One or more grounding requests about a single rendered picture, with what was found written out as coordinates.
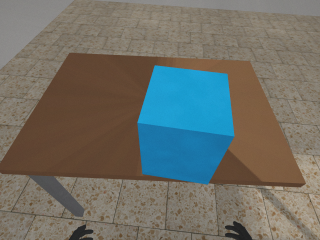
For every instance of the table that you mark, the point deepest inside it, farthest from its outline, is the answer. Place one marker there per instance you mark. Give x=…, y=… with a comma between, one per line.
x=86, y=126

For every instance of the robot right hand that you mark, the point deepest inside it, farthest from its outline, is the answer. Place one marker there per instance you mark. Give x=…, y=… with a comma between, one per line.
x=238, y=228

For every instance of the robot left hand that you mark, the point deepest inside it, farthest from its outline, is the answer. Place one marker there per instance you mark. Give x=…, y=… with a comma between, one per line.
x=79, y=232

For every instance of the carton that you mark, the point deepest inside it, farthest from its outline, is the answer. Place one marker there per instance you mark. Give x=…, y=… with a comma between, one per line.
x=185, y=125

